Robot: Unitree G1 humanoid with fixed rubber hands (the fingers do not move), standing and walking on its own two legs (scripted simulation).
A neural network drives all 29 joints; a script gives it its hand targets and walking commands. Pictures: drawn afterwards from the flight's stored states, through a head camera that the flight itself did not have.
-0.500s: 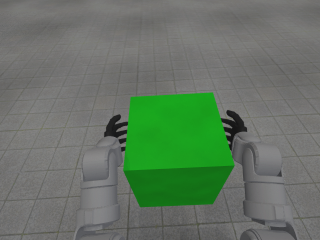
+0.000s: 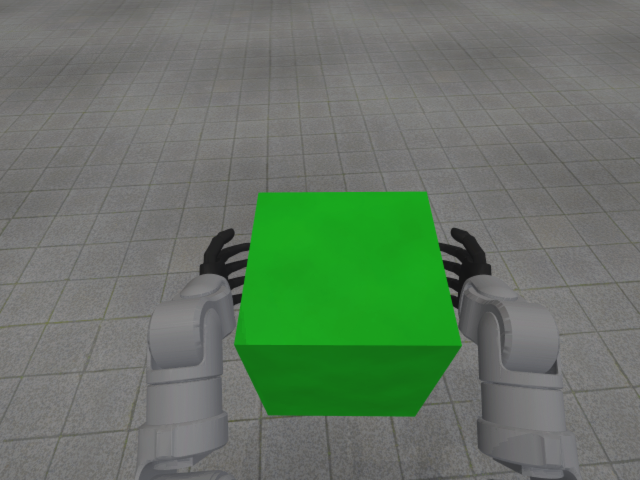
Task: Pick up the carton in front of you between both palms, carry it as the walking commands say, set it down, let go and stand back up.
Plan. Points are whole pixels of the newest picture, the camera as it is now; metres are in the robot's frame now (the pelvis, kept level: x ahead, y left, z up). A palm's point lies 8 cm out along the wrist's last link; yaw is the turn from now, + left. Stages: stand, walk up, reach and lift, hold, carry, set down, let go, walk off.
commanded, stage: carry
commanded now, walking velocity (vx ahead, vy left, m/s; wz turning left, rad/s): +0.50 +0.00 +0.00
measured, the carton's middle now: (341, 311) +0.34 -0.01 +0.03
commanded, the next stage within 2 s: none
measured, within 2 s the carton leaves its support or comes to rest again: neither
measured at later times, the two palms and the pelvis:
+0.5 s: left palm (251, 191) +0.54 +0.13 +0.08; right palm (433, 181) +0.56 -0.17 +0.07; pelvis +0.31 -0.04 +0.01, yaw +3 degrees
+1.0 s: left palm (245, 86) +0.87 +0.17 +0.10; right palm (385, 84) +0.85 -0.13 +0.10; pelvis +0.62 +0.03 +0.01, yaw -1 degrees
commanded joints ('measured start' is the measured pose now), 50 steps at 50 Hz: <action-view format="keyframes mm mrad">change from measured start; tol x32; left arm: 1 -483 -930 -682 -156 -242 5 -109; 16 -19 -952 -774 -316 -263 77 -207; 50 -31 -956 -821 -492 -255 83 -194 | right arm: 1 -528 894 712 -166 349 28 153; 15 -58 895 761 -305 274 104 215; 50 -103 892 841 -504 378 108 237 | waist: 1 10 149 -325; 13 22 168 -199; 17 61 -306 -338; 35 59 -119 -89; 39 8 391 -277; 50 20 133 -160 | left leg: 1 467 285 -316 -266 242 82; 14 412 166 3 -41 599 -11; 18 -362 8 -115 731 -304 -50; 36 111 26 123 -85 47 -55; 40 682 421 -542 -240 211 160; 50 402 280 -80 -390 59 53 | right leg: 1 -222 -78 -5 -147 166 16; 14 217 9 -222 -753 402 -7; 17 805 -414 519 -850 483 -221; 34 375 -248 -64 -944 274 -91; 41 -283 -57 -35 84 -42 10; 50 -158 -111 -83 -396 327 12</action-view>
